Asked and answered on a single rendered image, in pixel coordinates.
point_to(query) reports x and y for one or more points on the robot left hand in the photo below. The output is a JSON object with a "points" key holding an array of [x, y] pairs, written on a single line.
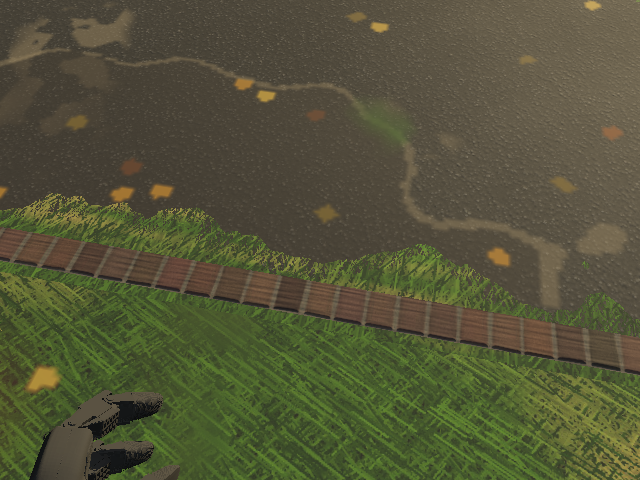
{"points": [[69, 453]]}

